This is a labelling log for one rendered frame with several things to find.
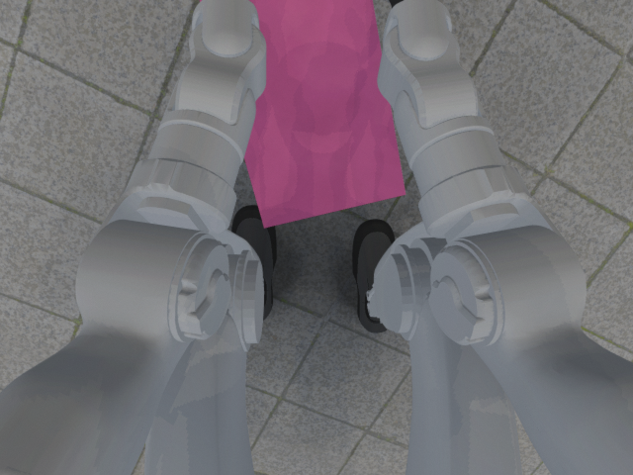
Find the left robot upper arm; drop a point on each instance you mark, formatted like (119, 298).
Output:
(144, 292)

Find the carton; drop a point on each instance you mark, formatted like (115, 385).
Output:
(323, 138)

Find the robot left shin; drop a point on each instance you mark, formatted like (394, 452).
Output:
(238, 244)

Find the robot left forearm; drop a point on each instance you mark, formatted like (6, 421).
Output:
(187, 181)

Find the right robot thigh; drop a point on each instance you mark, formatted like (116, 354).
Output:
(462, 422)

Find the robot right forearm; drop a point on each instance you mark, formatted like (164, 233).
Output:
(465, 186)

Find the right robot upper arm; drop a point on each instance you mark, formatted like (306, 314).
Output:
(517, 297)

